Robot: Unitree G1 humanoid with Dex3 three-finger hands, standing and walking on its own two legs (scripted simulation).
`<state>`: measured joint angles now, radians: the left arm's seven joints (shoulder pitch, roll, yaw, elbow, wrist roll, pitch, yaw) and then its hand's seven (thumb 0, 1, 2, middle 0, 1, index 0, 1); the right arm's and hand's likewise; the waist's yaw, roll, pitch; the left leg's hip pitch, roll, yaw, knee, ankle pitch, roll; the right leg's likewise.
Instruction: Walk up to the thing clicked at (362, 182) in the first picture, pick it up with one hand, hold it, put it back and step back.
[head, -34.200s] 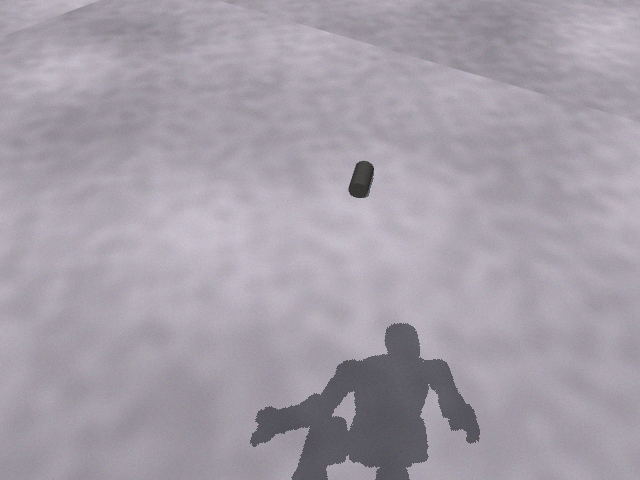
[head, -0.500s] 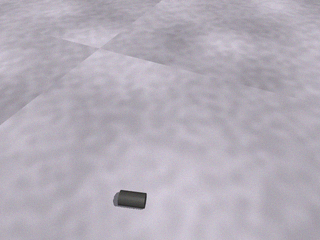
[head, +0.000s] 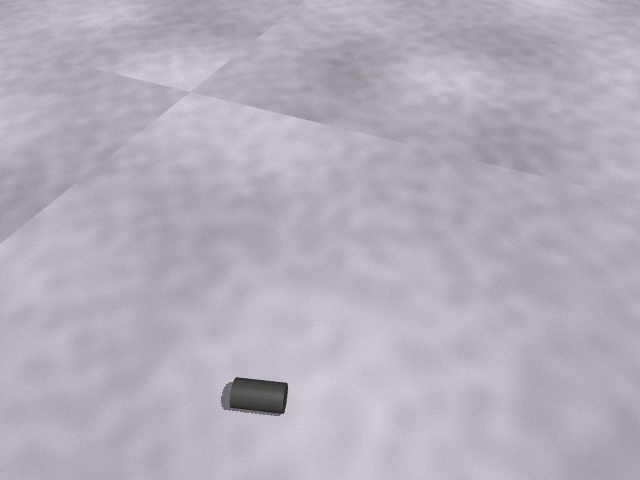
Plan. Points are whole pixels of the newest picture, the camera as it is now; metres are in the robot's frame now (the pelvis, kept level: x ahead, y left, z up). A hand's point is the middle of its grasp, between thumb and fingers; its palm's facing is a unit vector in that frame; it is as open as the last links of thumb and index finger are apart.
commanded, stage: stand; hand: left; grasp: from above
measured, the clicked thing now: (259, 395) +0.48 +0.20 -0.74
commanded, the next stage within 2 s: step back in 1.04 s
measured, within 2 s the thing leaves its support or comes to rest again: neither
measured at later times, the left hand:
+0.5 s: hand out of the picture +0.08 +0.24 -0.15, palm faces +0.01 -0.94 -0.34, open 7.4 cm
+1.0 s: hand out of the picture +0.08 +0.24 -0.15, palm faces -0.01 -0.94 -0.34, open 7.4 cm
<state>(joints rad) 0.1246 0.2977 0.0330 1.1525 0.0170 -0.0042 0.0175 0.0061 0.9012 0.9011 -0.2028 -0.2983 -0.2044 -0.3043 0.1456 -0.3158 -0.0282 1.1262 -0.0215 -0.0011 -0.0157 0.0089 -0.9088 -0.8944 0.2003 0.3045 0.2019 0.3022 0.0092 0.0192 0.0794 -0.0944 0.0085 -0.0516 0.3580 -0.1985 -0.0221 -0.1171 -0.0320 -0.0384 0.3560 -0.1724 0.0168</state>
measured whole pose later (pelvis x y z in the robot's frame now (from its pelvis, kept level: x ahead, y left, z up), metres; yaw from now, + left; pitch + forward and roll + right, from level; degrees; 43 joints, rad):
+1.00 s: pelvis +0.01 -0.01 +0.00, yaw -1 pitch -3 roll +0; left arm 0.10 0.32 0.02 1.14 0.01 -0.01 0.00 0.01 0.90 0.90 -0.20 -0.30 -0.20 -0.30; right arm 0.13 -0.34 -0.01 1.14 -0.02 0.00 -0.01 0.01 -0.91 -0.89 0.20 0.30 0.20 0.30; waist 0.00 0.01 0.07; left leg -0.08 0.02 -0.04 0.32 -0.19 -0.04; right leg -0.12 -0.02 -0.03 0.35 -0.17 0.00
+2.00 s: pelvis -0.17 +0.06 -0.01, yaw -4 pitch -2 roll +2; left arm 0.14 0.35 0.08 0.83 0.03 0.04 0.01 0.01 0.90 0.90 -0.20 -0.30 -0.21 -0.30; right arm 0.12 -0.39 -0.05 0.90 0.00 0.04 -0.02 0.01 -0.91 -0.89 0.20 0.30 0.20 0.30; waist 0.03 -0.01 0.17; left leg -0.41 -0.14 -0.13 1.11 -0.50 -0.01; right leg -0.32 0.02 0.05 0.57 -0.22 -0.05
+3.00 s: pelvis -0.52 +0.05 -0.03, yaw -1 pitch -3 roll +3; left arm 0.07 0.40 0.09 0.72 0.03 0.08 0.01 0.01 0.90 0.90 -0.20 -0.30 -0.21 -0.30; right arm 0.24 -0.34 -0.04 0.90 -0.03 0.02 -0.04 0.01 -0.91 -0.89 0.20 0.30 0.20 0.30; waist 0.00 -0.09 0.21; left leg -0.24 -0.08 0.01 0.64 -0.35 0.02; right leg -0.45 -0.06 -0.01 0.76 -0.29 -0.02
